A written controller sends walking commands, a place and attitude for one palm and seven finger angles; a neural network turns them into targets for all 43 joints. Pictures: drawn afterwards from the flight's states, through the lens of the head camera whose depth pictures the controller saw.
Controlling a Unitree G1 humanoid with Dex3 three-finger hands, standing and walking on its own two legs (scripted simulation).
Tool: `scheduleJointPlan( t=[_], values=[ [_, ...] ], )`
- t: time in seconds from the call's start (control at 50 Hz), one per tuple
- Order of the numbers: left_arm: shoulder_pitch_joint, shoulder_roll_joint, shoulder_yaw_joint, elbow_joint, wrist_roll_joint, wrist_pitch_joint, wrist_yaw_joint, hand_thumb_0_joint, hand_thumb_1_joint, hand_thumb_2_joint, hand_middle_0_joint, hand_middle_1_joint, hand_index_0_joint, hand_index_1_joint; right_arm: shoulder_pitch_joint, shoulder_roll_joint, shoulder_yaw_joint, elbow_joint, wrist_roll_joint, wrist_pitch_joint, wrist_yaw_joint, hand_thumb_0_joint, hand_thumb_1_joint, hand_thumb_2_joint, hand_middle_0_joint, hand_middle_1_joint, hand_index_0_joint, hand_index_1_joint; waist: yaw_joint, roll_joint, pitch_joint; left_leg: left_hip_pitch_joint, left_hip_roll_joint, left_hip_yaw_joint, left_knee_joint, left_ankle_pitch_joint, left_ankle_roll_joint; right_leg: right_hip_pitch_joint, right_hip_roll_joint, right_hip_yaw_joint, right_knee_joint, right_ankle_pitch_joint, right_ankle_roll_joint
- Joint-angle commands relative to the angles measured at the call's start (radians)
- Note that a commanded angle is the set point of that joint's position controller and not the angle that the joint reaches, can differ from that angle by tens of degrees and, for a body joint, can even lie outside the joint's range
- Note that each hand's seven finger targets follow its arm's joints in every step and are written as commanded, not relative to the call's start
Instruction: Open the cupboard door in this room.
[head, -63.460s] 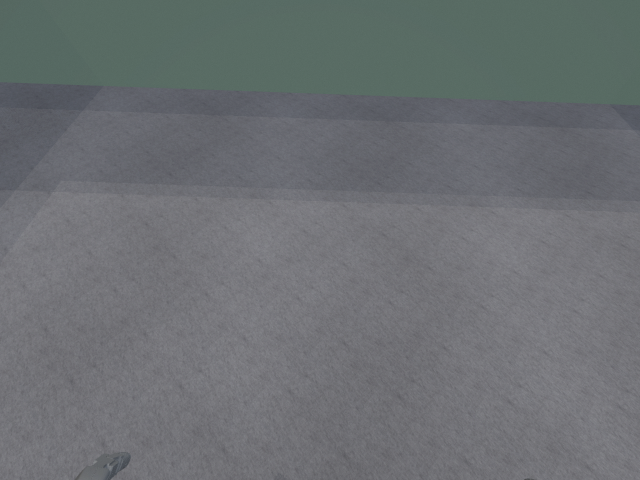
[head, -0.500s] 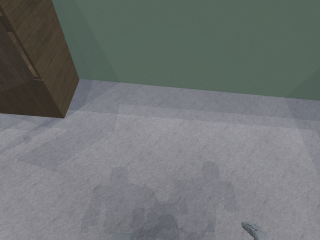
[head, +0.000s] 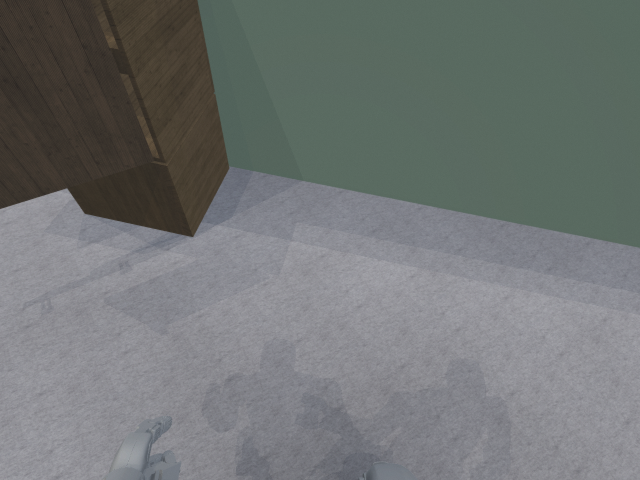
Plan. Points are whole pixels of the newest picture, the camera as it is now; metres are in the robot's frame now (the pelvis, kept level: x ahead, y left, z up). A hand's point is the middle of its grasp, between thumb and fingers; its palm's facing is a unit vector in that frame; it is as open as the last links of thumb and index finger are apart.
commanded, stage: turn to face it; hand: left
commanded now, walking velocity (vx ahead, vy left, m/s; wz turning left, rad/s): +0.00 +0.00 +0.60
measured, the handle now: out of the picture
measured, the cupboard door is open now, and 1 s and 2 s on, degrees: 43 43 43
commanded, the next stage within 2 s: take the last steps up to it in 0.62 s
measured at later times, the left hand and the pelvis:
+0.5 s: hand out of the picture -0.02 +0.15 -0.16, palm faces +0.35 -0.90 -0.26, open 7.4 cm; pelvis +0.00 -0.05 +0.00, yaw +20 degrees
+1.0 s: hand out of the picture +0.00 +0.20 -0.16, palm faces +0.47 -0.85 -0.22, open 7.4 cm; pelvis +0.03 -0.01 +0.00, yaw +27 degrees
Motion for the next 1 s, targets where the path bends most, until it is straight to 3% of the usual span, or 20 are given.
scheduleJointPlan(
  t=[0.0, 0.08, 0.1, 0.12, 0.14, 0.18, 0.24, 0.34, 0.46, 0.52, 0.56, 0.58, 0.6, 0.62, 0.64, 0.66, 0.72, 0.86, 0.92, 0.98],
  values=[
    [-0.013, 0.079, 0.014, -0.095, -0.011, -0.032, 0.008, 0.0, 0.9, 0.9, -0.2, -0.3, -0.2, -0.3, 0.009, -0.215, -0.059, -0.068, -0.003, -0.007, -0.018, 0.0, -0.9, -0.9, 0.2, 0.3, 0.2, 0.3, 0.026, 0.181, -0.134, 0.112, 0.285, -0.33, -0.046, 0.507, 0.095, 0.05, 0.03, 0.003, -0.138, -0.019, -0.022],
    [0.107, 0.1, 0.022, -0.065, -0.016, -0.049, 0.015, 0.0, 0.9, 0.9, -0.2, -0.3, -0.2, -0.3, -0.049, -0.19, -0.06, -0.082, 0.013, -0.003, -0.011, 0.0, -0.9, -0.9, 0.2, 0.3, 0.2, 0.3, 0.088, 0.106, -0.153, -0.093, 0.195, -0.298, 0.03, 0.286, 0.016, 0.398, 0.014, 0.006, -0.517, 0.228, -0.047],
    [0.127, 0.157, 0.033, -0.06, -0.008, -0.057, 0.021, 0.0, 0.9, 0.9, -0.2, -0.3, -0.2, -0.3, -0.03, -0.143, -0.057, -0.082, 0.026, -0.005, -0.006, 0.0, -0.9, -0.9, 0.2, 0.3, 0.2, 0.3, 0.094, -0.066, -0.174, -0.27, 0.124, -0.199, 0.144, -0.016, -0.041, 0.573, -0.164, 0.159, -0.602, 0.246, -0.092],
    [0.136, 0.216, 0.042, -0.068, 0.006, -0.058, 0.027, 0.0, 0.9, 0.9, -0.2, -0.3, -0.2, -0.3, -0.034, -0.117, -0.056, -0.103, 0.025, -0.007, -0.006, 0.0, -0.9, -0.9, 0.2, 0.3, 0.2, 0.3, 0.104, -0.285, -0.159, -0.385, -0.001, 0.022, 0.393, -0.369, -0.11, 0.578, -0.412, 0.384, -0.622, 0.354, -0.209],
    [0.138, 0.202, 0.031, -0.069, 0.005, -0.054, 0.026, 0.0, 0.9, 0.9, -0.2, -0.3, -0.2, -0.3, -0.036, -0.166, -0.066, -0.098, 0.01, 0.003, -0.003, 0.0, -0.9, -0.9, 0.2, 0.3, 0.2, 0.3, 0.087, -0.177, -0.125, -0.325, 0.032, 0.042, 0.611, -0.405, -0.109, 0.39, -0.472, 0.35, -0.632, 0.391, -0.278],
    [0.035, 0.117, 0.011, -0.085, -0.002, -0.061, 0.022, 0.0, 0.9, 0.9, -0.2, -0.3, -0.2, -0.3, -0.015, -0.146, -0.065, -0.057, 0.004, 0.026, 0.012, 0.0, -0.9, -0.9, 0.2, 0.3, 0.2, 0.3, 0.021, -0.156, -0.059, -0.329, 0.087, 0.062, 0.775, -0.267, -0.13, 0.318, -0.323, 0.174, -0.618, 0.447, -0.244],
    [0.046, 0.092, 0.004, -0.083, -0.005, -0.068, 0.016, 0.0, 0.9, 0.9, -0.2, -0.3, -0.2, -0.3, -0.041, -0.125, -0.054, -0.059, 0.009, 0.038, 0.028, 0.0, -0.9, -0.9, 0.2, 0.3, 0.2, 0.3, 0.012, -0.158, -0.04, -0.322, 0.117, 0.11, 0.801, -0.152, -0.146, 0.302, -0.251, -0.02, -0.591, 0.56, -0.185],
    [0.182, 0.123, 0.017, -0.043, 0.004, -0.073, 0.014, 0.0, 0.9, 0.9, -0.2, -0.3, -0.2, -0.3, -0.161, -0.107, -0.04, -0.084, 0.01, 0.04, 0.03, 0.0, -0.9, -0.9, 0.2, 0.3, 0.2, 0.3, 0.069, -0.134, -0.055, -0.329, 0.132, 0.156, 0.641, -0.193, -0.157, 0.405, -0.293, -0.049, -0.561, 0.658, -0.201],
    [0.269, 0.15, 0.027, -0.004, 0.017, -0.072, 0.009, 0.0, 0.9, 0.9, -0.2, -0.3, -0.2, -0.3, -0.248, -0.086, -0.019, -0.103, 0.016, 0.024, 0.03, 0.0, -0.9, -0.9, 0.2, 0.3, 0.2, 0.3, 0.106, -0.192, -0.078, -0.22, 0.112, 0.223, 0.382, -0.246, -0.13, 0.44, -0.314, -0.091, -0.491, 0.83, -0.21],
    [0.265, 0.163, 0.033, 0.013, 0.02, -0.07, 0.007, 0.0, 0.9, 0.9, -0.2, -0.3, -0.2, -0.3, -0.224, -0.083, -0.012, -0.098, 0.02, 0.009, 0.025, 0.0, -0.9, -0.9, 0.2, 0.3, 0.2, 0.3, 0.089, -0.209, -0.104, -0.105, 0.095, 0.253, 0.216, -0.203, -0.11, 0.417, -0.321, -0.111, -0.428, 0.826, -0.194],
    [0.234, 0.169, 0.034, 0.015, 0.005, -0.07, 0.002, 0.0, 0.9, 0.9, -0.2, -0.3, -0.2, -0.3, -0.134, -0.116, -0.017, -0.073, 0.013, -0.005, 0.02, 0.0, -0.9, -0.9, 0.2, 0.3, 0.2, 0.3, 0.027, -0.151, -0.146, 0.103, 0.088, 0.264, -0.016, 0.012, -0.087, 0.329, -0.283, -0.178, -0.292, 0.764, -0.136],
    [0.233, 0.136, 0.027, 0.001, -0.005, -0.067, -0.004, 0.0, 0.9, 0.9, -0.2, -0.3, -0.2, -0.3, -0.079, -0.196, -0.036, -0.06, 0.006, -0.017, 0.016, 0.0, -0.9, -0.9, 0.2, 0.3, 0.2, 0.3, -0.003, 0.022, -0.218, 0.305, 0.227, 0.131, -0.051, 0.278, -0.038, 0.171, -0.219, -0.229, -0.126, 0.523, -0.08],
    [0.202, 0.061, 0.003, -0.03, -0.011, -0.061, -0.009, 0.0, 0.9, 0.9, -0.2, -0.3, -0.2, -0.3, -0.013, -0.297, -0.063, -0.054, 0.003, -0.019, 0.006, 0.0, -0.9, -0.9, 0.2, 0.3, 0.2, 0.3, -0.037, 0.307, -0.237, 0.4, 0.494, -0.211, -0.051, 0.756, 0.11, -0.072, -0.089, -0.212, 0.087, -0.202, -0.023],
    [0.161, 0.074, 0.0, -0.04, -0.005, -0.041, 0.003, 0.0, 0.9, 0.9, -0.2, -0.3, -0.2, -0.3, -0.001, -0.295, -0.054, -0.044, 0.011, -0.005, -0.003, 0.0, -0.9, -0.9, 0.2, 0.3, 0.2, 0.3, -0.029, 0.196, -0.222, 0.314, 0.524, -0.143, -0.019, 0.846, 0.165, -0.044, -0.101, -0.079, 0.149, -0.259, -0.041],
    [0.169, 0.068, 0.005, -0.039, 0.0, -0.035, 0.002, 0.0, 0.9, 0.9, -0.2, -0.3, -0.2, -0.3, -0.047, -0.275, -0.048, -0.058, 0.006, -0.006, -0.014, 0.0, -0.9, -0.9, 0.2, 0.3, 0.2, 0.3, -0.002, 0.15, -0.166, 0.266, 0.505, -0.082, -0.027, 0.824, 0.171, -0.061, -0.109, -0.075, 0.179, -0.22, -0.039],
    [0.171, 0.058, 0.007, -0.007, 0.003, -0.028, 0.003, 0.0, 0.9, 0.9, -0.2, -0.3, -0.2, -0.3, -0.083, -0.239, -0.038, -0.064, 0.004, -0.015, -0.024, 0.0, -0.9, -0.9, 0.2, 0.3, 0.2, 0.3, 0.013, 0.248, -0.168, 0.245, 0.437, -0.072, -0.031, 0.822, 0.145, -0.062, -0.102, -0.05, 0.196, -0.17, -0.03],
    [0.204, 0.069, 0.011, 0.032, 0.002, -0.024, -0.009, 0.0, 0.9, 0.9, -0.2, -0.3, -0.2, -0.3, -0.123, -0.193, -0.016, -0.076, 0.007, -0.027, -0.033, 0.0, -0.9, -0.9, 0.2, 0.3, 0.2, 0.3, 0.054, 0.178, -0.136, 0.215, 0.364, 0.013, -0.053, 0.726, 0.112, -0.055, -0.082, -0.038, 0.219, -0.054, -0.029],
    [0.123, 0.038, 0.008, 0.009, 0.013, -0.043, -0.035, 0.0, 0.9, 0.9, -0.2, -0.3, -0.2, -0.3, -0.028, -0.174, -0.018, -0.038, 0.0, -0.048, -0.015, 0.0, -0.9, -0.9, 0.2, 0.3, 0.2, 0.3, 0.041, 0.15, -0.03, 0.13, 0.333, -0.056, -0.19, 0.109, 0.133, -0.063, -0.07, -0.098, 0.045, -0.018, -0.037],
    [0.093, 0.025, 0.004, -0.01, 0.014, -0.058, -0.043, 0.0, 0.9, 0.9, -0.2, -0.3, -0.2, -0.3, -0.013, -0.169, -0.024, -0.028, -0.003, -0.05, -0.011, 0.0, -0.9, -0.9, 0.2, 0.3, 0.2, 0.3, 0.039, 0.162, -0.019, 0.105, 0.32, -0.069, -0.189, 0.001, 0.129, 0.013, -0.043, -0.135, -0.136, -0.04, -0.044],
    [0.202, 0.022, 0.011, 0.032, 0.013, -0.074, -0.045, 0.0, 0.9, 0.9, -0.2, -0.3, -0.2, -0.3, -0.04, -0.16, -0.02, -0.026, 0.002, -0.048, -0.01, 0.0, -0.9, -0.9, 0.2, 0.3, 0.2, 0.3, 0.099, 0.115, -0.051, -0.033, 0.261, -0.037, -0.086, -0.084, 0.084, 0.288, 0.002, -0.164, -0.372, 0.077, -0.055]
  ],
)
